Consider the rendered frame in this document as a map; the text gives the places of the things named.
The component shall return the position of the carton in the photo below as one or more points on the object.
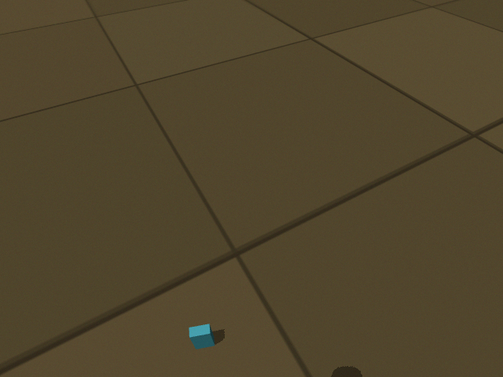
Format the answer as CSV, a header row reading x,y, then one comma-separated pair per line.
x,y
201,336

